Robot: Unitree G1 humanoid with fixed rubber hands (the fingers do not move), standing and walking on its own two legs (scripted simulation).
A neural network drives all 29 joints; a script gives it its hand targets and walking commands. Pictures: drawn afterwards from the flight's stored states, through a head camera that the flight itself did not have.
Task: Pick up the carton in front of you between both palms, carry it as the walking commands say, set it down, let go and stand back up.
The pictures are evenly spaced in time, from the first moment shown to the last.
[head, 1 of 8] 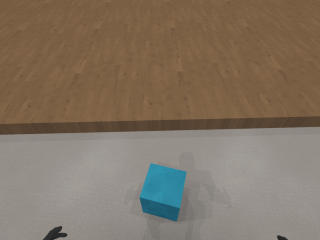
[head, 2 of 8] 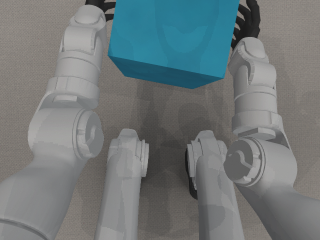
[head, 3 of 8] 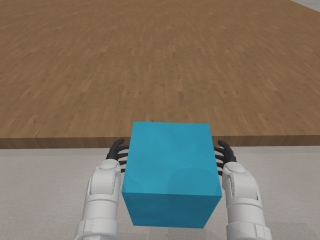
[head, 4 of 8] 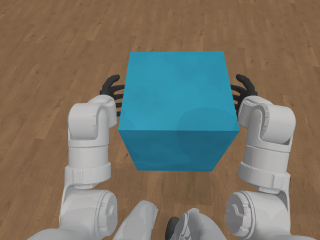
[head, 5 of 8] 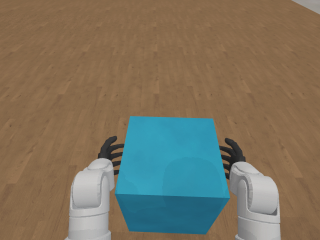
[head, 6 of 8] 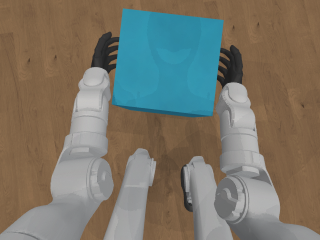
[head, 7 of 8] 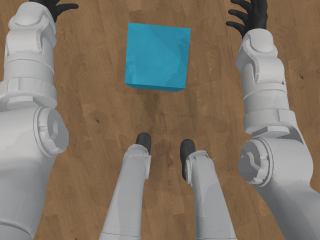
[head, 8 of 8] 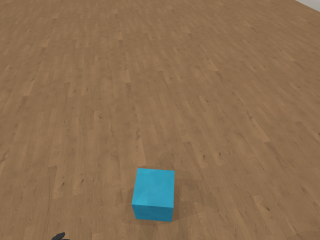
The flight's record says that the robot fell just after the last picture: no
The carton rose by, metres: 0.91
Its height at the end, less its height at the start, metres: +0.13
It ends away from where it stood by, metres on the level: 2.93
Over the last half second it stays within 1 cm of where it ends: yes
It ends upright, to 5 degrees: yes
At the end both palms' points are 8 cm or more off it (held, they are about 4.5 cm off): yes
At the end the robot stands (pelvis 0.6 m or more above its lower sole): yes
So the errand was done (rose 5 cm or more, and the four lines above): yes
